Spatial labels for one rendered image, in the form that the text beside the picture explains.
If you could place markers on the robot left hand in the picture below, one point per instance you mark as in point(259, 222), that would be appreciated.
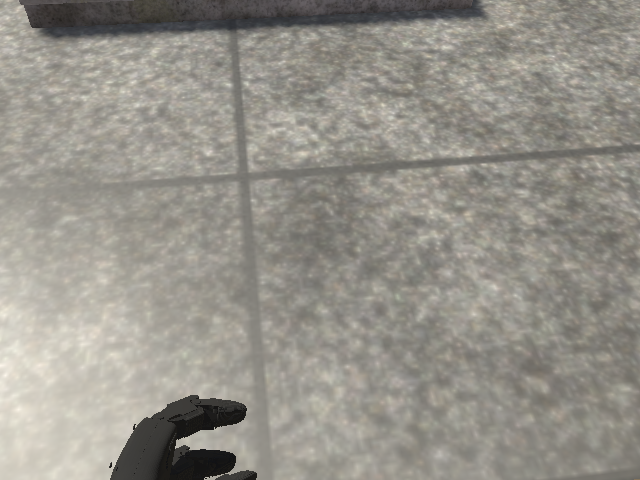
point(150, 453)

